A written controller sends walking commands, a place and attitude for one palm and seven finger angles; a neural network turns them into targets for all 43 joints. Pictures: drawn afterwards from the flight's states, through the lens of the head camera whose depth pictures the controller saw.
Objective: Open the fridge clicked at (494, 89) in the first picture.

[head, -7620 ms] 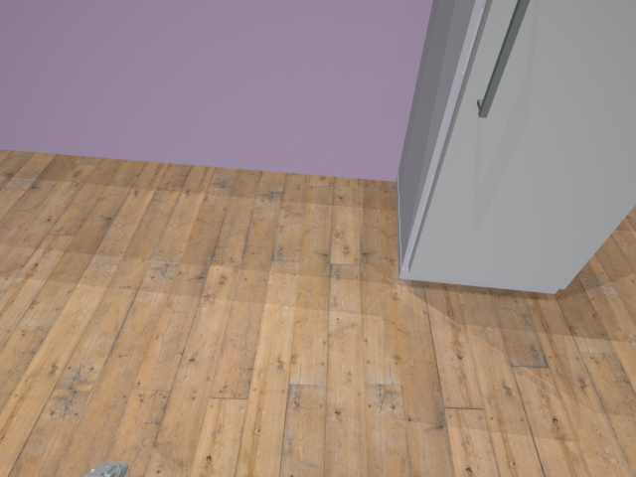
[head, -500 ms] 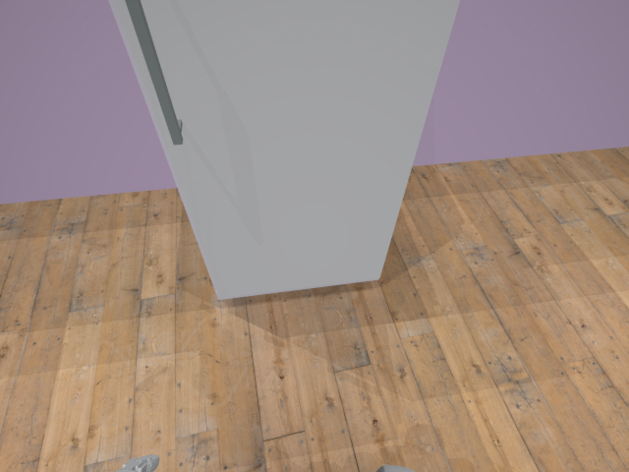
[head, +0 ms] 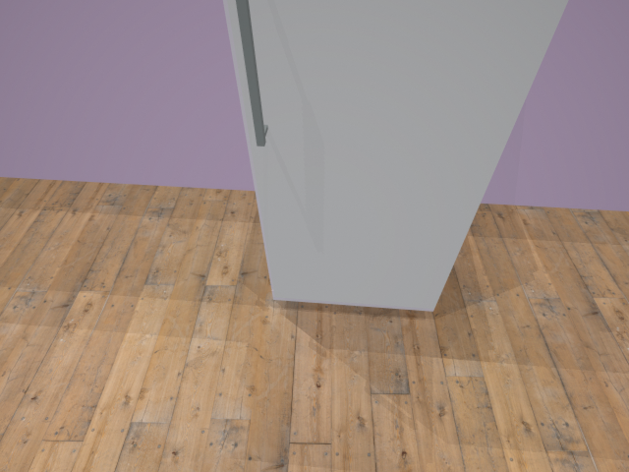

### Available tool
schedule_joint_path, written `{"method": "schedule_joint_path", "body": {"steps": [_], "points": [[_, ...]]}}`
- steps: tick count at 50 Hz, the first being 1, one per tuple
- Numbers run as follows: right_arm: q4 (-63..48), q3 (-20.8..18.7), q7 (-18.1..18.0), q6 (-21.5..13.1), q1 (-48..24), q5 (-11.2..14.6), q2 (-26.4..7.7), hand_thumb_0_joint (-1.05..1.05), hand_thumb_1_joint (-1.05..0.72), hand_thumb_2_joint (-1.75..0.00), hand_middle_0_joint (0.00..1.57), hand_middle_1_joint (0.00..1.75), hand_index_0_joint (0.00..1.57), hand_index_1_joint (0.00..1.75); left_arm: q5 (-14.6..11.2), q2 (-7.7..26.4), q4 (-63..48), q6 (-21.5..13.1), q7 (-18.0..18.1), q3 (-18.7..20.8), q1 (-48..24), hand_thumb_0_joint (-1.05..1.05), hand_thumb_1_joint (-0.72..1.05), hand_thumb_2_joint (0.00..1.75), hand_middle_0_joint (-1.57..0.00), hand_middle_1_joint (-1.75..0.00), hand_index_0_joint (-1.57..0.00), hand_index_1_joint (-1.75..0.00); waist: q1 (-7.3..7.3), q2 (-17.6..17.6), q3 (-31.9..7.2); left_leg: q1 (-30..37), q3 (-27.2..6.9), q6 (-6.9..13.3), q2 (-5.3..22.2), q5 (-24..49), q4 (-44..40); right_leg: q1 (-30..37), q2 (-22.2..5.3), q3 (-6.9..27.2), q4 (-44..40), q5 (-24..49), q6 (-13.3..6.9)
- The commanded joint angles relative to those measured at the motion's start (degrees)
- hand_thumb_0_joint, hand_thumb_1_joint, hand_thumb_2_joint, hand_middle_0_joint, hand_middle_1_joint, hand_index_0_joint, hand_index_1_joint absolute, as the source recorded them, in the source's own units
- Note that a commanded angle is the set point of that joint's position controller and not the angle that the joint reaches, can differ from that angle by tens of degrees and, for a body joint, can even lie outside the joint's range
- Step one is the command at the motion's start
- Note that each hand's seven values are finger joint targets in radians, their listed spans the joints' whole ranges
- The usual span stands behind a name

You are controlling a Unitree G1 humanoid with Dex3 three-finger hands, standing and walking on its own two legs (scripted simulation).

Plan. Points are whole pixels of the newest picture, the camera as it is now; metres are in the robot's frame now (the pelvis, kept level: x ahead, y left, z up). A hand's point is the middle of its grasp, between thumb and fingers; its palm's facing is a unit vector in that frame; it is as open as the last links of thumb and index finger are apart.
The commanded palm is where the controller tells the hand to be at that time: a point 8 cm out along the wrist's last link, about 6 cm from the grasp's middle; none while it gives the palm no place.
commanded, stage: take the last steps up to it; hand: left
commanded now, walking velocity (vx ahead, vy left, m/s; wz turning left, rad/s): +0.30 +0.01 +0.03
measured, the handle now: (251, 46) +0.74 +0.19 +0.20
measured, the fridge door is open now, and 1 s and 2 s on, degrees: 0 0 0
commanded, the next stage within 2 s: come to a stop and stand still in 0.64 s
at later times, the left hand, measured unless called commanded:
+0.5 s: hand (209, 424) +0.22 +0.20 -0.18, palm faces -0.03 -0.98 -0.18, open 7.4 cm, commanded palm none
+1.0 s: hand (231, 384) +0.29 +0.18 -0.19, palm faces +0.06 -0.98 -0.16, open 7.3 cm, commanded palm none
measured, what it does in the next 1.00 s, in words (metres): walks ahead: left foot, then right foot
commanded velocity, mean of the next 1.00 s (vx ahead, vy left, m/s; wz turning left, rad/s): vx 0.10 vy -0.02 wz -0.01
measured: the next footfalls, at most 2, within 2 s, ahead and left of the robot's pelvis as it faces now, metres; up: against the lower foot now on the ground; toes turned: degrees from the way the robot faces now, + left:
left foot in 0.08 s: +0.02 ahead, +0.14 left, +0.00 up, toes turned +6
right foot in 0.54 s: +0.30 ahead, -0.10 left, +0.00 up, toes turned -8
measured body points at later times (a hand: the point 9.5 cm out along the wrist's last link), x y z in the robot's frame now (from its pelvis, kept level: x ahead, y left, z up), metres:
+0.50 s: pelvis +0.13 +0.02 -0.02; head +0.16 +0.01 +0.43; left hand +0.22 +0.25 -0.16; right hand +0.02 -0.18 -0.17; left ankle -0.01 +0.13 -0.74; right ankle +0.25 -0.10 -0.72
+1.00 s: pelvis +0.27 +0.01 -0.01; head +0.28 +0.03 +0.44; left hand +0.29 +0.23 -0.18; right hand +0.35 -0.22 -0.15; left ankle +0.34 +0.12 -0.74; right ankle +0.26 -0.09 -0.74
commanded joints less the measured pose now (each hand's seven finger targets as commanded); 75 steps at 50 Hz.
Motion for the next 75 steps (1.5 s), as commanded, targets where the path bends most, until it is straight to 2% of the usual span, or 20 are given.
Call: {"method": "schedule_joint_path", "body": {"steps": [1,3,4,5,6,12,22,25,26,28,30,35,44,49,55,60,62,64,68,75], "points": [[-4.01,0.78,-0.25,-3.72,0.37,0.2,-0.54,0.0,-0.9,-0.9,0.2,0.3,0.2,0.3,-0.1,10.82,0.47,-0.74,0.64,2.8,2.11,0.0,0.9,0.9,-0.2,-0.3,-0.2,-0.3,-1.0,-9.9,0.8,4.6,4.48,1.51,-1.59,3.11,-15.15,-1.96,-11.39,12.85,-11.76,-13.32,-6.02],[-0.74,0.6,-1.3,-4.87,7.95,0.4,-2.68,0.0,-0.9,-0.9,0.2,0.3,0.2,0.3,-0.92,7.79,0.97,-0.27,0.26,2.06,0.76,0.0,0.9,0.9,-0.2,-0.3,-0.2,-0.3,-4.51,-0.7,-0.6,20.72,1.72,2.28,0.55,5.57,-25.46,-13.13,-6.56,7.78,-2.66,-15.49,-2.16],[0.35,-0.44,-1.75,-5.1,12.35,0.01,-7.02,0.0,-0.9,-0.9,0.2,0.3,0.2,0.3,-1.06,4.74,-0.01,-0.26,-0.31,1.41,0.06,0.0,0.9,0.9,-0.2,-0.3,-0.2,-0.3,-6.57,12.79,-1.06,25.41,-13.37,6.03,11.04,-3.77,-30.31,-22.18,-0.86,2.6,10.87,-15.29,0.31],[0.72,-1.01,-2.34,-4.86,15.88,-0.23,-10.77,0.0,-0.9,-0.9,0.2,0.3,0.2,0.3,-0.68,2.92,-2.14,-0.41,-0.45,0.83,-3.01,0.0,0.9,0.9,-0.2,-0.3,-0.2,-0.3,-8.1,16.2,3.13,23.24,-24.17,10.76,19.65,-8.25,-36.5,-29.45,2.1,0.59,22.13,-17.82,1.06],[1.2,-0.84,-2.63,-4.9,14.76,-0.29,-9.93,0.0,-0.9,-0.9,0.2,0.3,0.2,0.3,-0.02,4.08,-2.85,0.01,-0.27,1.07,-6.68,0.0,0.9,0.9,-0.2,-0.3,-0.2,-0.3,-8.36,16.0,6.19,17.87,-24.8,12.07,20.5,-12.3,-38.71,-30.65,0.1,5.12,29.38,-16.88,0.55],[0.95,1.14,-3.42,-7.42,9.85,0.52,-3.34,0.0,-0.9,-0.9,0.2,0.3,0.2,0.3,-0.28,3.36,1.37,0.1,-1.52,1.39,-2.29,0.0,0.9,0.9,-0.2,-0.3,-0.2,-0.3,-2.72,5.21,6.63,16.61,-7.23,10.88,12.68,21.11,-36.16,-28.48,-1.87,6.74,35.96,-1.04,2.1],[5.04,0.48,-3.69,-7.57,13.94,-0.3,-3.29,0.0,-0.9,-0.9,0.2,0.3,0.2,0.3,-0.93,1.9,-2.86,-0.15,-1.84,1.72,-13.12,0.0,0.9,0.9,-0.2,-0.3,-0.2,-0.3,-3.98,6.58,9.25,16.22,-2.22,10.65,13.15,34.88,-31.8,-20.99,0.07,3.73,15.19,1.76,-0.44],[5.38,0.36,-3.62,-7.29,12.67,0.04,-4.3,0.0,-0.9,-0.9,0.2,0.3,0.2,0.3,-0.65,3.77,0.38,-1.11,-1.4,2.49,-1.7,0.0,0.9,0.9,-0.2,-0.3,-0.2,-0.3,1.72,4.19,2.7,14.06,0.96,8.17,10.94,47.86,-16.95,-2.91,4.42,0.77,7.88,4.3,-2.11],[5.3,0.32,-3.27,-7.45,12.67,0.53,-3.76,0.0,-0.9,-0.9,0.2,0.3,0.2,0.3,-0.31,6.46,2.99,-1.96,-1.05,3.2,6.43,0.0,0.9,0.9,-0.2,-0.3,-0.2,-0.3,5.01,0.86,-2.77,8.67,2.41,6.24,7.76,44.1,-5.26,9.68,2.87,3.54,5.21,7.44,-3.24],[3.13,0.76,-2.91,-7.53,16.12,1.62,0.15,0.0,-0.9,-0.9,0.2,0.3,0.2,0.3,-1.03,15.64,5.09,-2.55,-0.16,4.92,14.37,0.0,0.9,0.9,-0.2,-0.3,-0.2,-0.3,4.46,-14.07,-13.14,-9.6,1.91,3.23,-3.81,-9.18,28.42,21.71,-21.64,37.97,-5.79,16.97,-14.62],[1.67,0.5,-2.58,-6.6,9.37,1.05,0.57,0.0,-0.9,-0.9,0.2,0.3,0.2,0.3,-1.25,11.77,1.34,-1.81,0.51,3.98,1.9,0.0,0.9,0.9,-0.2,-0.3,-0.2,-0.3,2.16,-5.8,-3.11,-14.1,-3.42,3.77,1.89,-2.35,33.59,6.48,-19.45,33.35,-11.41,-3.06,-13.79],[2.92,1.3,-1.99,-4.19,13.11,-0.13,3.74,0.0,-0.9,-0.9,0.2,0.3,0.2,0.3,-0.53,5.13,0.06,-2.5,1.11,1.66,-6.16,0.0,0.9,0.9,-0.2,-0.3,-0.2,-0.3,-4.86,-5.2,0.19,-5.06,-0.2,1.03,4.21,3.97,15.69,-9.84,-10.84,12.18,-12.87,7.74,-8.73],[2.14,2.31,-2.68,-4.89,7.09,0.91,1.67,0.0,-0.9,-0.9,0.2,0.3,0.2,0.3,-1.26,5.03,2.02,-0.54,1.57,0.68,-4.49,0.0,0.9,0.9,-0.2,-0.3,-0.2,-0.3,-3.51,-2.8,-2.07,9.91,-0.23,-0.53,2.92,28.7,-19.54,-5.03,-4.67,7.54,-0.19,20.77,-3.61],[-0.68,0.6,-4.25,-3.96,1.32,0.72,-4.9,0.0,-0.9,-0.9,0.2,0.3,0.2,0.3,-1.44,4.89,0.98,2.19,2.06,1.01,-0.45,0.0,0.9,0.9,-0.2,-0.3,-0.2,-0.3,-1.71,15.77,-1.16,7.96,-11.23,10.66,16.12,55.12,-25.76,-6.18,2.04,5.99,16.84,-13.72,1.72],[-3.87,-1.57,-4.19,-2.63,-2.31,-0.03,-7.14,0.0,-0.9,-0.9,0.2,0.3,0.2,0.3,-0.98,3.18,-0.82,2.85,1.68,2.06,-0.92,0.0,0.9,0.9,-0.2,-0.3,-0.2,-0.3,-2.68,7.21,-7.51,13.0,-8.93,13.32,16.94,50.41,-22.0,-13.5,2.85,8.85,29.68,-17.92,2.33],[-4.69,-1.49,-3.05,-2.26,-5.07,0.42,-4.96,0.0,-0.9,-0.9,0.2,0.3,0.2,0.3,-0.59,2.03,0.65,2.04,1.55,1.6,6.06,0.0,0.9,0.9,-0.2,-0.3,-0.2,-0.3,-0.05,4.74,-7.98,1.59,-5.3,7.66,10.55,18.7,-20.19,1.55,2.7,5.81,2.92,-2.03,2.0],[-6.17,-0.14,-1.93,-1.54,-5.29,1.19,1.75,0.0,-0.9,-0.9,0.2,0.3,0.2,0.3,0.12,8.77,-0.59,1.14,1.74,1.62,1.83,0.0,0.9,0.9,-0.2,-0.3,-0.2,-0.3,-1.67,-15.11,0.67,-7.27,1.19,0.12,-0.38,-0.83,-10.24,-5.68,-12.74,25.96,-13.83,-12.49,-4.18],[-5.93,-0.03,-1.52,-0.93,-7.5,0.47,0.18,0.0,-0.9,-0.9,0.2,0.3,0.2,0.3,-0.05,10.01,-2.06,0.81,1.84,1.96,-3.19,0.0,0.9,0.9,-0.2,-0.3,-0.2,-0.3,-0.92,-14.68,3.82,-3.45,-2.23,0.74,0.21,-0.58,-1.54,-15.91,-14.25,30.05,-18.64,-22.71,-7.39],[-1.54,0.24,-1.17,-1.66,-1.35,0.27,-0.39,0.0,-0.9,-0.9,0.2,0.3,0.2,0.3,-0.34,8.23,-1.13,0.31,1.39,1.54,-4.79,0.0,0.9,0.9,-0.2,-0.3,-0.2,-0.3,-2.09,-8.55,5.91,-3.2,-1.08,0.66,-0.41,4.93,1.11,-11.72,-9.77,21.3,-15.05,-12.84,-5.71],[-1.21,1.44,-2.29,-3.3,0.6,0.63,0.31,0.0,-0.9,-0.9,0.2,0.3,0.2,0.3,-0.42,8.62,2.23,-0.14,1.93,2.47,1.9,0.0,0.9,0.9,-0.2,-0.3,-0.2,-0.3,0.82,-7.57,-0.39,-1.73,-0.08,-0.26,-0.72,2.36,-13.94,5.18,-12.15,20.66,-6.58,17.08,-8.33]]}}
